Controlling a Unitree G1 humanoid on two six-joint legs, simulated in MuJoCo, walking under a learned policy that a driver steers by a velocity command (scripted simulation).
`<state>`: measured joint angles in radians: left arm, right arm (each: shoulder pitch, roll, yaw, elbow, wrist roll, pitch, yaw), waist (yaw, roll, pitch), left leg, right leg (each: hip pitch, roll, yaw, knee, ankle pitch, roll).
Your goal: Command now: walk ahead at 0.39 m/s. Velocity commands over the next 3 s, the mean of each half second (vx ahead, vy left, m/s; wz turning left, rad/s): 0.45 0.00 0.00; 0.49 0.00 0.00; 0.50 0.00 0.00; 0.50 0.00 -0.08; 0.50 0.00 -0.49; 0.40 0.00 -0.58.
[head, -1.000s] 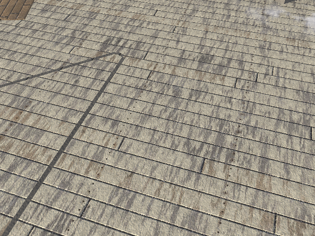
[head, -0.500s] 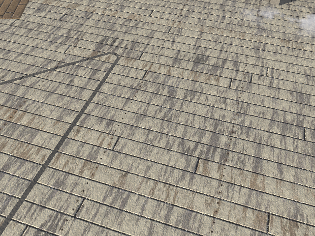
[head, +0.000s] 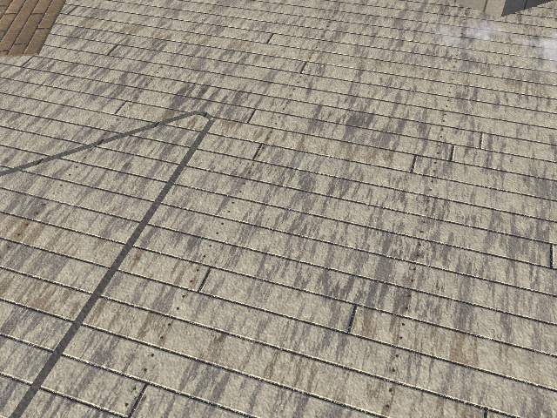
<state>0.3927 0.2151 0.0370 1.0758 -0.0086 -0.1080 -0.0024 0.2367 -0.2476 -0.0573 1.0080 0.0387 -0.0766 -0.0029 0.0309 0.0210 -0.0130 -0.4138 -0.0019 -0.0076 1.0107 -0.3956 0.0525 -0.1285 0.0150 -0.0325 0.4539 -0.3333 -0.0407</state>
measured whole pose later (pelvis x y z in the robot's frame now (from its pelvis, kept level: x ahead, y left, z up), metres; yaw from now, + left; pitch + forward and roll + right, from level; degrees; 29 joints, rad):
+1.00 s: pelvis +0.56 -0.01 +0.00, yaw +0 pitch +1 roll +0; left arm 0.17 0.24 0.05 0.88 0.00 -0.10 -0.03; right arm 0.29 -0.27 -0.04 1.00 0.03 -0.10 0.00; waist -0.01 0.02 0.03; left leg -0.41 0.05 -0.02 1.18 -0.36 0.05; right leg -0.34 0.03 -0.07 0.46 -0.15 -0.06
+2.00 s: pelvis +1.13 +0.00 -0.02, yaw -4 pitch +2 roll +1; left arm 0.06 0.25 0.07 0.84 -0.02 -0.09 -0.04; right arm 0.33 -0.27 -0.06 1.01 0.00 -0.06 -0.01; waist -0.04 0.00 0.03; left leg -0.09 0.02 0.04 0.81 -0.47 0.00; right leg -0.49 0.02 -0.04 0.58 -0.12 -0.08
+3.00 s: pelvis +1.62 -0.12 -0.02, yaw -38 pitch +2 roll +2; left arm 0.08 0.30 0.08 0.60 0.00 -0.02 -0.04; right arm 0.23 -0.31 -0.07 0.85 0.00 -0.05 -0.01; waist -0.05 -0.02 0.08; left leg -0.21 0.06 0.09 0.99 -0.56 -0.05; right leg -0.54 0.03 -0.03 0.60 -0.11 -0.08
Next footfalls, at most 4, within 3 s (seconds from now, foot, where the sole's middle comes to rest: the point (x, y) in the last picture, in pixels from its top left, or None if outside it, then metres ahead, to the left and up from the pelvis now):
0.32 left None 0.34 0.14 -0.78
0.86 right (348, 367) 0.66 -0.10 -0.78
1.40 left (260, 267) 0.97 0.14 -0.78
1.96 right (336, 192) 1.27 -0.09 -0.78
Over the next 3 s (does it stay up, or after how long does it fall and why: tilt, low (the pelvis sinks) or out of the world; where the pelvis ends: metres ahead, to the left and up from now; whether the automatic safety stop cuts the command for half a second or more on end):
stays up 1.62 -0.12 -0.02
